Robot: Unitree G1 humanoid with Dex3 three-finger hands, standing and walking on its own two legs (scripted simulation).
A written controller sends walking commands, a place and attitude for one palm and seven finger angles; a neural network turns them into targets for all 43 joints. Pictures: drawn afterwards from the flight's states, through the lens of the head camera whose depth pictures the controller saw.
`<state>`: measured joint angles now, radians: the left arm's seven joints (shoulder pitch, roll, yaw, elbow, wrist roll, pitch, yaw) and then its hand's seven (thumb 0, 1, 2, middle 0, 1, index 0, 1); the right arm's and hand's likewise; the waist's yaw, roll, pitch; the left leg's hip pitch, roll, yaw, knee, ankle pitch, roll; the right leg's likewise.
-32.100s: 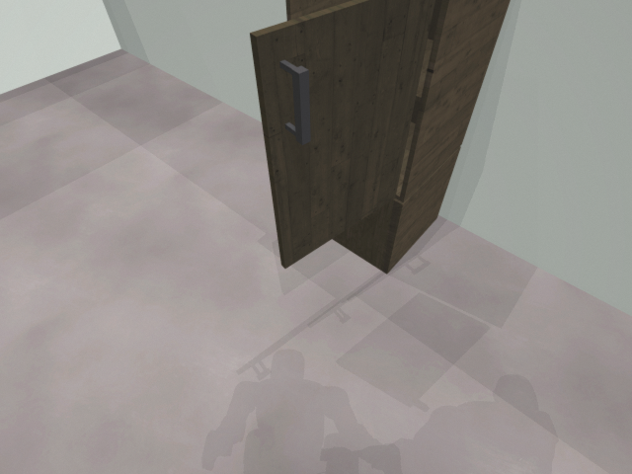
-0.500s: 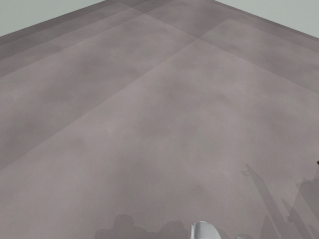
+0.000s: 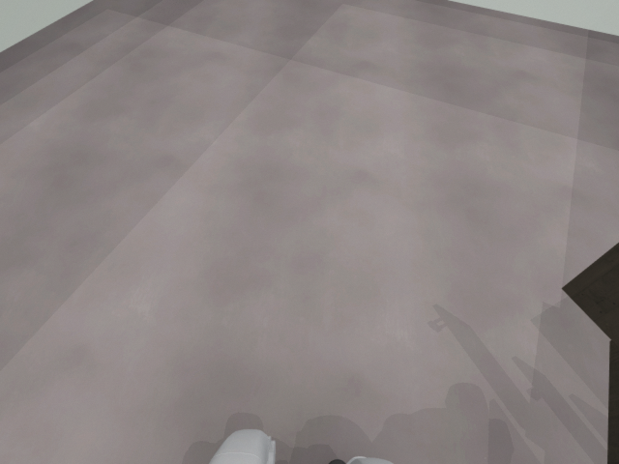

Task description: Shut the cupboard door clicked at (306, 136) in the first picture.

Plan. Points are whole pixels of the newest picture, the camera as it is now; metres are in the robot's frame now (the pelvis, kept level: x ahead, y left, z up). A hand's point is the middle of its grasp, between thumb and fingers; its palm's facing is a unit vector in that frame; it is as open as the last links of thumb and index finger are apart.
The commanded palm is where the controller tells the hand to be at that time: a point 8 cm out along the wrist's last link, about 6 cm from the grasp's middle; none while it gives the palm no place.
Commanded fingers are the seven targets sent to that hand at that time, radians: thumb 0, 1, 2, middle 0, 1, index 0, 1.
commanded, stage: turn to face it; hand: left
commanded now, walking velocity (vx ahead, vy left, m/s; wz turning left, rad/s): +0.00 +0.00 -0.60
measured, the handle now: out of the picture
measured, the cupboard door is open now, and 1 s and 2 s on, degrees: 52 52 52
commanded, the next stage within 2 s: take the last steps up to it in 1.70 s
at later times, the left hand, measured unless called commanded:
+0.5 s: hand (144, 421) +0.18 +0.26 -0.16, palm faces -0.21 -0.95 -0.23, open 7.4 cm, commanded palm none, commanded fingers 0.00 0.90 0.90 -0.20 -0.30 -0.20 -0.30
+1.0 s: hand (223, 379) +0.25 +0.15 -0.16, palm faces -0.55 -0.80 -0.22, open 7.4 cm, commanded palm none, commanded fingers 0.00 0.90 0.90 -0.20 -0.30 -0.20 -0.30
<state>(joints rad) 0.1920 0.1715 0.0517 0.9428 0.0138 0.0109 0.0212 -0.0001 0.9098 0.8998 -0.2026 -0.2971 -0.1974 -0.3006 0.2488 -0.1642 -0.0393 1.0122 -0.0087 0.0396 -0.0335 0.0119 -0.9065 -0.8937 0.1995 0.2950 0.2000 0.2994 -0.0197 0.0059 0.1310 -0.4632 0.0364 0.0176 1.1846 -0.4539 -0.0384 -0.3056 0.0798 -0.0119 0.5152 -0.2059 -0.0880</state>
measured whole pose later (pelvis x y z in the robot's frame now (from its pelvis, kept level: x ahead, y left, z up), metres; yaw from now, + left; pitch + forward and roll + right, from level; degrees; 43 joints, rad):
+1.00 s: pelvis +0.06 +0.04 +0.00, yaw -35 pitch +1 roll +0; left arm 0.18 0.22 0.05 0.88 0.02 0.04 -0.01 0.00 0.91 0.90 -0.21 -0.30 -0.20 -0.30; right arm 0.18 -0.24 -0.05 0.88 0.00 0.05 -0.02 0.01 -0.91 -0.89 0.20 0.29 0.20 0.30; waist -0.01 -0.01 0.09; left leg -0.43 0.05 0.04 0.80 -0.40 -0.08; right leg -0.28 0.02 0.09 0.54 -0.28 0.01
